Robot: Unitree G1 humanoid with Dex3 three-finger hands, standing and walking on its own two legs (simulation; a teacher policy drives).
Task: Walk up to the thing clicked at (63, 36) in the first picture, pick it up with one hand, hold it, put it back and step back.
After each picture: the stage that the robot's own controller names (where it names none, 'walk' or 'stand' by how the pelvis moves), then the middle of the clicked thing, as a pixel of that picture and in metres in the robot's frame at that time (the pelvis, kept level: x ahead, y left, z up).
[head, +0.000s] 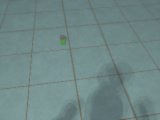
stand; (62, 40) +1.46 +0.23 -0.72
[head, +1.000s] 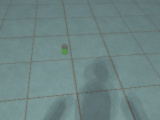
walk; (64, 49) +1.34 +0.16 -0.71
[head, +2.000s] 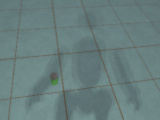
walk; (54, 79) +0.81 +0.20 -0.72
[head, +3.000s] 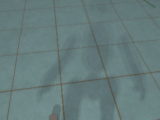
walk; out of the picture +0.46 +0.21 -0.71
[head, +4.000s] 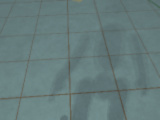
stand; out of the picture +0.39 +0.20 -0.72
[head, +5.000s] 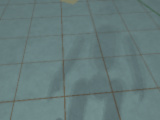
stand; out of the picture +0.38 +0.21 -0.73
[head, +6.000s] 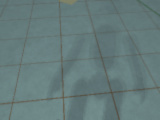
stand; out of the picture +0.37 +0.22 -0.73
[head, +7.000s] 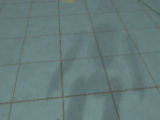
stand; out of the picture +0.36 +0.22 -0.73
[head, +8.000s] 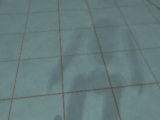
go down; out of the picture +0.37 +0.22 -0.72
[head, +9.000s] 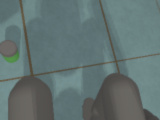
go down; (9, 52) +0.46 +0.25 -0.29
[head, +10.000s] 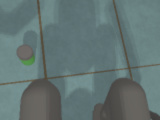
approach; (26, 55) +0.46 +0.23 -0.30
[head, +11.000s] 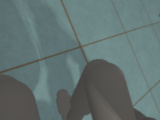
close in; out of the picture +0.45 +0.27 -0.23
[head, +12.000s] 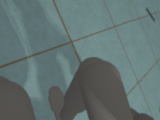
close; out of the picture +0.44 +0.29 -0.23
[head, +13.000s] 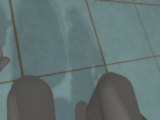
lift; out of the picture +0.38 +0.27 -0.14
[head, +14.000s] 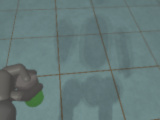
lift; (30, 90) +0.32 +0.18 +0.01
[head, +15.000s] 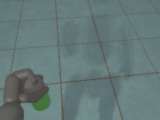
hold; (37, 94) +0.32 +0.17 -0.02
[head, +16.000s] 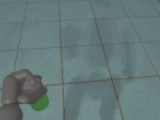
hold; (36, 94) +0.32 +0.18 -0.02
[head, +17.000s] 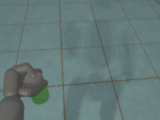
crouch; (37, 88) +0.34 +0.17 -0.01
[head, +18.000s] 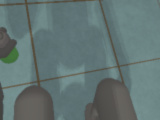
crouch; (4, 48) +0.45 +0.23 -0.13
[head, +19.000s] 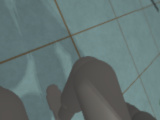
lower; out of the picture +0.51 +0.44 -0.26
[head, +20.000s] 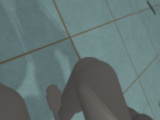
lower; out of the picture +0.52 +0.45 -0.26
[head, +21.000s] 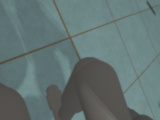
lower; out of the picture +0.52 +0.44 -0.26
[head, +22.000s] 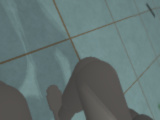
lower; out of the picture +0.53 +0.44 -0.26
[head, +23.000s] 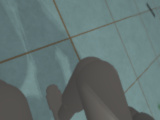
loosen; out of the picture +0.53 +0.44 -0.26
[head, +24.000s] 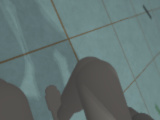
withdraw; out of the picture +0.53 +0.44 -0.26
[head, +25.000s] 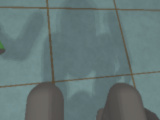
walk; out of the picture +0.53 +0.44 -0.35
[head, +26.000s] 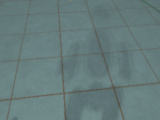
stand; out of the picture +0.42 +0.49 -0.68
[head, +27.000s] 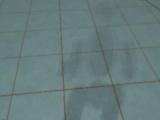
stand; out of the picture +0.39 +0.59 -0.69
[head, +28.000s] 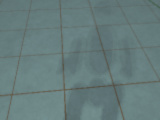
stand; out of the picture +0.33 +0.67 -0.69
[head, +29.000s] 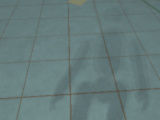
stand; out of the picture +0.32 +0.74 -0.75
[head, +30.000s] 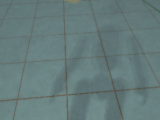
stand; out of the picture +0.24 +0.83 -0.75
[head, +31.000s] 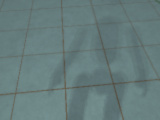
walk; out of the picture +0.19 +0.91 -0.75
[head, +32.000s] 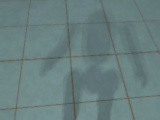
walk; out of the picture +0.34 +0.90 -0.72
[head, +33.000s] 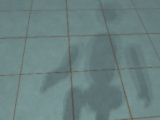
walk; out of the picture +0.65 +0.99 -0.72
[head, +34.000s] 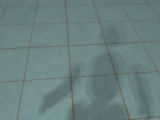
stand; out of the picture +0.66 +1.09 -0.73
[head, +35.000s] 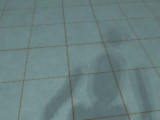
stand; out of the picture +0.65 +1.17 -0.75
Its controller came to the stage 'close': yes
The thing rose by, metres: 0.70
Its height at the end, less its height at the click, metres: -0.02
